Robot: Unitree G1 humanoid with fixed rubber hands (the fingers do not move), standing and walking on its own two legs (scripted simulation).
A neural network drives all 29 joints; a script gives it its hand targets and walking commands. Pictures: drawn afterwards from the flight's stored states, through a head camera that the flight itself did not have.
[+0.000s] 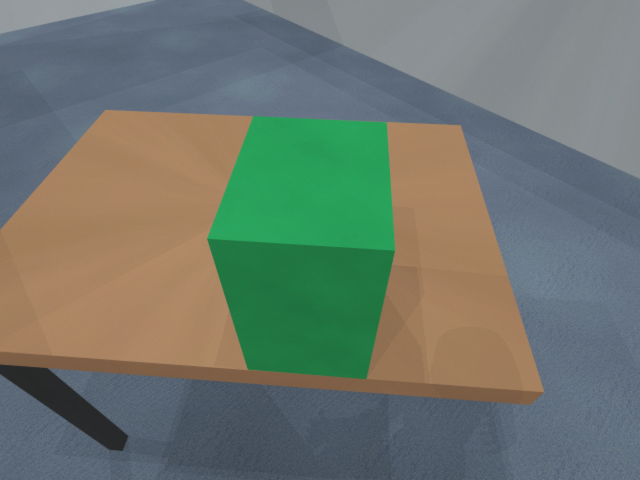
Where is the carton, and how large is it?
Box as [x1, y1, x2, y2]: [207, 116, 394, 378]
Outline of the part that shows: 253,116 207,238 248,369 366,378 394,252 386,122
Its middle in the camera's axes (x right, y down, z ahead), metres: -0.01 +0.02 +0.53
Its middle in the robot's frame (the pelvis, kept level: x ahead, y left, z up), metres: +0.40 +0.02 +0.07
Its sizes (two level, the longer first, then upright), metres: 0.216 0.171 0.279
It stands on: a table, 0.69 m high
